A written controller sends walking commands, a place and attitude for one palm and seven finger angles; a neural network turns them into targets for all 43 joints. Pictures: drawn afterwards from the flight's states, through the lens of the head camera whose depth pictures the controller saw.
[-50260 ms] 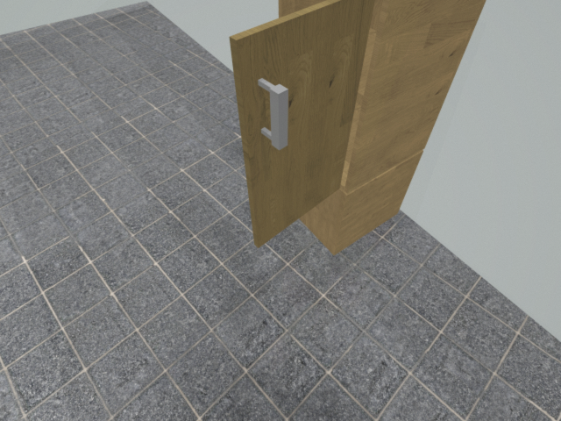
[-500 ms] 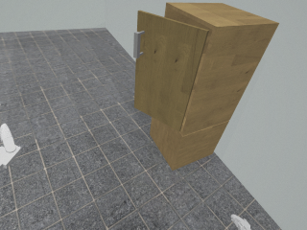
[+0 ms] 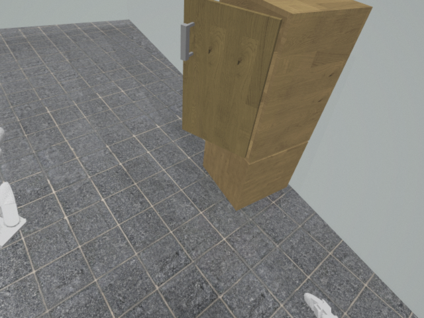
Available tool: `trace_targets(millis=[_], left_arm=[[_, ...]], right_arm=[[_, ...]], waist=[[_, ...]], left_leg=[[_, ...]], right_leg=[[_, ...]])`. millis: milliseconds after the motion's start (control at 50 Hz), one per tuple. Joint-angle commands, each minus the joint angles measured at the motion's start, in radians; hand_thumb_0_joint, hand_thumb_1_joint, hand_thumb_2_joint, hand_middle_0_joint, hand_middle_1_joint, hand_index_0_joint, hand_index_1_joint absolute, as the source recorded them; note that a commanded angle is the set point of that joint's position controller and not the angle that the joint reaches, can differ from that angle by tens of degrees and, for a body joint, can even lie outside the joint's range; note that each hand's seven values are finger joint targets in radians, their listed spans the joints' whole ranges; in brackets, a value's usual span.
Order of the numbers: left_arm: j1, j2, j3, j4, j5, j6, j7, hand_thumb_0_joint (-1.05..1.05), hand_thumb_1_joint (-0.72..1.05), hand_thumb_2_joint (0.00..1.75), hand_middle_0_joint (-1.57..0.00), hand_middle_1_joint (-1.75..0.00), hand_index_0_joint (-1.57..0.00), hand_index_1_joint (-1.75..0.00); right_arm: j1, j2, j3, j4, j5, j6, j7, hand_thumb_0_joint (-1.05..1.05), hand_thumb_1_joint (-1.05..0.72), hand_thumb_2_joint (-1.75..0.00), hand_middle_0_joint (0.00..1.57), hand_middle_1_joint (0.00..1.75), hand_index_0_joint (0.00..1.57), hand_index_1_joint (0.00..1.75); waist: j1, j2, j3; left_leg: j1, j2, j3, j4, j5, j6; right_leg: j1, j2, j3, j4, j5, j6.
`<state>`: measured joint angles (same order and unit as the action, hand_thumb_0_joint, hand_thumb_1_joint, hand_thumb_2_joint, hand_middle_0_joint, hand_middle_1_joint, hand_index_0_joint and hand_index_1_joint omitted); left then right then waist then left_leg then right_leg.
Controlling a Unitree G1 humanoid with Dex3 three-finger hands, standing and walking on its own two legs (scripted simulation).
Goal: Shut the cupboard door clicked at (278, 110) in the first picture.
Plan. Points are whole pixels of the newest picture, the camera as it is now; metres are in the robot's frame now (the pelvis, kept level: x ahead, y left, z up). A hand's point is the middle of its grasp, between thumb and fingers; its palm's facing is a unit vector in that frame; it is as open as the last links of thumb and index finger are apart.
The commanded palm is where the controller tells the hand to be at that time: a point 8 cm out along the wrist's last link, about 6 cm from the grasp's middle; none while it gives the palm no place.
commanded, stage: stop stepping back and stand still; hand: left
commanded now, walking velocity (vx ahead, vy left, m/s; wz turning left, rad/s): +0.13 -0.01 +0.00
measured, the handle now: (188, 41) +1.01 +0.10 +0.11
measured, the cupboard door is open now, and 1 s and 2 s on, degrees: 29 29 29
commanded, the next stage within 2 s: let the arm hang, fingers relaxed in 0.08 s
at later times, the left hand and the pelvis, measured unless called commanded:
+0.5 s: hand out of the picture +0.09 +0.17 -0.16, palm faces +0.16 -0.97 -0.17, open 6.8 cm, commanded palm none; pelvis +0.02 +0.00 -0.01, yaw +6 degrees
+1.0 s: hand out of the picture +0.00 +0.17 -0.17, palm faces +0.10 -0.98 -0.18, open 7.4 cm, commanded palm none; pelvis +0.03 +0.01 +0.01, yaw +4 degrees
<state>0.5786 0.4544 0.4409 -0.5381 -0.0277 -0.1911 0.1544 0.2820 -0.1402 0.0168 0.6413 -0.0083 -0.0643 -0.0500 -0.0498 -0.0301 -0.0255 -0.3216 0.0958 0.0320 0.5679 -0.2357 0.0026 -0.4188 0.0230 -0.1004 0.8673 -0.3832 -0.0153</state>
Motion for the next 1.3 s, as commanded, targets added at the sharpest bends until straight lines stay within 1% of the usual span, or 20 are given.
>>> trace_targets(millis=[0, 20, 60, 80, 140, 160, 180, 200, 220, 240, 260, 320, 340, 360, 380, 400, 440, 500, 680, 1280], left_arm=[[-0.047, 0.165, 0.129, -0.201, -0.001, -0.041, 0.038, 0.0, 0.9, 0.9, -0.2, -0.3, -0.2, -0.3], [-0.041, 0.164, 0.125, -0.166, 0.001, -0.028, 0.041, 0.0, 0.9, 0.9, -0.2, -0.3, -0.2, -0.3], [-0.137, 0.211, 0.147, -0.164, -0.014, -0.032, 0.048, 0.0, 0.9, 0.9, -0.2, -0.3, -0.2, -0.3], [-0.195, 0.235, 0.164, -0.177, -0.011, -0.06, 0.055, 0.0, 0.9, 0.9, -0.2, -0.3, -0.2, -0.3], [-0.155, 0.132, 0.084, -0.106, -0.007, -0.045, 0.046, 0.0, 0.9, 0.9, -0.2, -0.3, -0.2, -0.3], [-0.236, -0.125, -0.295, 0.579, 0.095, 0.134, -0.087, 0.0, 0.9, 0.9, -0.2, -0.3, -0.2, -0.3], [-0.195, -0.139, -0.319, 0.601, 0.065, 0.204, -0.127, 0.0, 0.9, 0.9, -0.2, -0.3, -0.2, -0.3], [-0.196, -0.167, -0.338, 0.639, 0.052, 0.219, -0.141, 0.0, 0.9, 0.9, -0.2, -0.3, -0.2, -0.3], [-0.177, -0.204, -0.358, 0.691, 0.049, 0.225, -0.147, 0.0, 0.9, 0.9, -0.2, -0.3, -0.2, -0.3], [-0.199, -0.187, -0.36, 0.729, 0.051, 0.216, -0.149, 0.0, 0.9, 0.9, -0.2, -0.3, -0.2, -0.3], [-0.236, -0.178, -0.361, 0.749, 0.053, 0.207, -0.156, 0.0, 0.9, 0.9, -0.2, -0.3, -0.2, -0.3], [-0.277, -0.132, -0.369, 0.989, 0.044, 0.207, -0.148, 0.0, 0.9, 0.9, -0.2, -0.3, -0.2, -0.3], [-0.242, -0.099, -0.367, 1.076, 0.046, 0.199, -0.142, 0.0, 0.9, 0.9, -0.2, -0.3, -0.2, -0.3], [-0.257, -0.064, -0.369, 1.154, 0.052, 0.184, -0.14, 0.0, 0.9, 0.9, -0.2, -0.3, -0.2, -0.3], [-0.299, -0.054, -0.379, 1.214, 0.048, 0.175, -0.14, 0.0, 0.9, 0.9, -0.2, -0.3, -0.2, -0.3], [-0.324, -0.068, -0.389, 1.265, 0.048, 0.17, -0.139, 0.0, 0.9, 0.9, -0.2, -0.3, -0.2, -0.3], [-0.342, -0.119, -0.387, 1.338, 0.048, 0.161, -0.134, 0.0, 0.9, 0.9, -0.2, -0.3, -0.2, -0.3], [-0.3, -0.177, -0.393, 1.401, 0.04, 0.17, -0.124, 0.0, 0.9, 0.9, -0.2, -0.3, -0.2, -0.3], [-0.27, -0.188, -0.417, 1.588, 0.036, 0.185, -0.125, 0.0, 0.9, 0.9, -0.2, -0.3, -0.2, -0.3], [-0.162, -0.255, -0.422, 1.689, 0.038, 0.182, -0.112, 0.0, 0.9, 0.9, -0.2, -0.3, -0.2, -0.3]], right_arm=[[-0.139, -0.177, -0.061, -0.157, -0.007, -0.026, -0.021, 0.0, -0.9, -0.9, 0.2, 0.3, 0.2, 0.3], [-0.128, -0.17, -0.059, -0.152, -0.001, -0.023, -0.023, 0.0, -0.9, -0.9, 0.2, 0.3, 0.2, 0.3], [-0.12, -0.163, -0.061, -0.151, 0.0, -0.026, -0.028, 0.0, -0.9, -0.9, 0.2, 0.3, 0.2, 0.3], [-0.122, -0.163, -0.06, -0.134, -0.011, -0.046, -0.029, 0.0, -0.9, -0.9, 0.2, 0.3, 0.2, 0.3], [-0.137, -0.164, -0.058, -0.119, 0.003, -0.043, -0.033, 0.0, -0.9, -0.9, 0.2, 0.3, 0.2, 0.3], [-0.104, -0.241, -0.087, 0.037, -0.003, -0.067, 0.074, 0.0, -0.9, -0.9, 0.2, 0.3, 0.2, 0.3], [-0.03, -0.182, -0.069, 0.028, 0.005, -0.006, 0.072, 0.0, -0.9, -0.9, 0.2, 0.3, 0.2, 0.3], [-0.009, -0.203, -0.056, 0.007, -0.003, 0.02, 0.071, 0.0, -0.9, -0.9, 0.2, 0.3, 0.2, 0.3], [-0.019, -0.273, -0.07, -0.003, -0.019, 0.02, 0.064, 0.0, -0.9, -0.9, 0.2, 0.3, 0.2, 0.3], [-0.024, -0.318, -0.079, -0.02, -0.039, 0.026, 0.054, 0.0, -0.9, -0.9, 0.2, 0.3, 0.2, 0.3], [-0.056, -0.337, -0.078, -0.049, -0.05, 0.024, 0.041, 0.0, -0.9, -0.9, 0.2, 0.3, 0.2, 0.3], [-0.109, -0.285, -0.047, 0.012, -0.038, 0.036, 0.034, 0.0, -0.9, -0.9, 0.2, 0.3, 0.2, 0.3], [-0.128, -0.245, -0.041, 0.032, -0.028, 0.045, 0.035, 0.0, -0.9, -0.9, 0.2, 0.3, 0.2, 0.3], [-0.144, -0.191, -0.035, 0.05, -0.016, 0.061, 0.034, 0.0, -0.9, -0.9, 0.2, 0.3, 0.2, 0.3], [-0.142, -0.177, -0.035, 0.076, -0.019, 0.073, 0.035, 0.0, -0.9, -0.9, 0.2, 0.3, 0.2, 0.3], [-0.125, -0.163, -0.038, 0.117, -0.021, 0.079, 0.036, 0.0, -0.9, -0.9, 0.2, 0.3, 0.2, 0.3], [-0.049, -0.126, -0.038, 0.191, -0.02, 0.075, 0.033, 0.0, -0.9, -0.9, 0.2, 0.3, 0.2, 0.3], [-0.037, -0.13, -0.043, 0.252, -0.017, 0.061, 0.025, 0.0, -0.9, -0.9, 0.2, 0.3, 0.2, 0.3], [0.015, -0.121, -0.04, 0.387, -0.006, 0.069, 0.012, 0.0, -0.9, -0.9, 0.2, 0.3, 0.2, 0.3], [0.102, -0.063, -0.034, 0.478, -0.002, 0.063, 0.005, 0.0, -0.9, -0.9, 0.2, 0.3, 0.2, 0.3]], waist=[[0.049, 0.279, -0.032], [0.047, 0.171, -0.023], [0.039, -0.146, 0.021], [0.03, -0.114, -0.004], [0.035, -0.1, 0.051], [-0.043, 0.005, 0.112], [-0.029, 0.029, 0.027], [-0.013, 0.104, 0.026], [0.016, 0.223, -0.015], [0.014, 0.14, -0.027], [0.031, 0.016, 0.009], [0.063, 0.104, -0.076], [0.083, 0.005, -0.086], [0.067, -0.226, -0.049], [0.047, -0.255, 0.018], [0.034, -0.155, 0.03], [0.001, 0.018, -0.02], [0.033, 0.138, -0.09], [0.037, 0.029, 0.048], [0.04, 0.04, 0.137]], left_leg=[[-0.272, 0.104, -0.074, -0.212, -0.472, 0.055], [-0.29, 0.048, -0.02, -0.037, -0.427, 0.041], [-0.406, -0.067, 0.016, 0.448, -0.221, 0.001], [-0.384, -0.039, -0.014, 0.518, -0.202, -0.013], [-0.197, -0.005, -0.031, 0.346, -0.161, -0.003], [-0.209, 0.069, 0.011, 0.266, -0.205, -0.018], [0.033, -0.037, 0.025, 0.141, -0.041, -0.033], [0.055, 0.027, -0.097, 0.027, 0.156, 0.012], [0.035, 0.187, -0.327, -0.11, 0.217, 0.087], [-0.026, 0.266, -0.46, -0.171, 0.159, 0.176], [-0.052, 0.26, -0.465, -0.153, 0.233, 0.209], [-0.088, 0.135, -0.274, -0.096, 0.382, 0.122], [-0.13, 0.054, -0.177, -0.032, 0.241, 0.07], [-0.126, -0.051, -0.051, 0.064, 0.051, 0.002], [-0.095, -0.085, -0.026, 0.106, -0.106, -0.018], [-0.043, -0.079, -0.032, 0.124, -0.161, -0.019], [0.059, -0.061, -0.032, 0.018, 0.051, -0.017], [0.146, 0.0, -0.071, -0.086, 0.25, 0.008], [0.155, 0.013, -0.068, -0.192, 0.164, 0.012], [0.141, 0.004, -0.059, -0.237, 0.086, 0.024]], right_leg=[[0.417, 0.048, -0.055, -0.326, -0.093, -0.03], [0.42, -0.012, 0.039, -0.431, -0.132, -0.064], [0.338, -0.361, 0.587, -0.673, -0.106, -0.233], [0.32, -0.388, 0.561, -0.649, 0.042, -0.253], [0.131, -0.316, 0.376, -0.585, -0.042, -0.202], [0.05, -0.384, 0.023, -0.345, 0.383, -0.123], [-0.04, -0.215, 0.054, -0.261, 0.296, -0.073], [-0.101, -0.145, -0.005, -0.157, 0.065, -0.007], [-0.113, -0.056, -0.016, 0.026, -0.12, 0.04], [-0.088, -0.044, 0.055, 0.117, -0.23, 0.034], [-0.053, -0.068, 0.101, 0.073, -0.204, 0.032], [0.192, -0.056, 0.097, -0.194, 0.061, 0.036], [0.292, -0.086, 0.161, -0.328, 0.175, 0.021], [0.229, -0.206, 0.324, -0.472, 0.222, -0.026], [0.144, -0.29, 0.397, -0.549, 0.316, -0.096], [0.114, -0.288, 0.388, -0.552, 0.367, -0.131], [0.166, -0.222, 0.288, -0.471, 0.493, -0.102], [0.232, -0.13, 0.174, -0.461, 0.37, -0.029], [0.229, -0.11, 0.154, -0.557, 0.243, -0.02], [0.188, -0.104, 0.16, -0.557, 0.176, -0.014]])
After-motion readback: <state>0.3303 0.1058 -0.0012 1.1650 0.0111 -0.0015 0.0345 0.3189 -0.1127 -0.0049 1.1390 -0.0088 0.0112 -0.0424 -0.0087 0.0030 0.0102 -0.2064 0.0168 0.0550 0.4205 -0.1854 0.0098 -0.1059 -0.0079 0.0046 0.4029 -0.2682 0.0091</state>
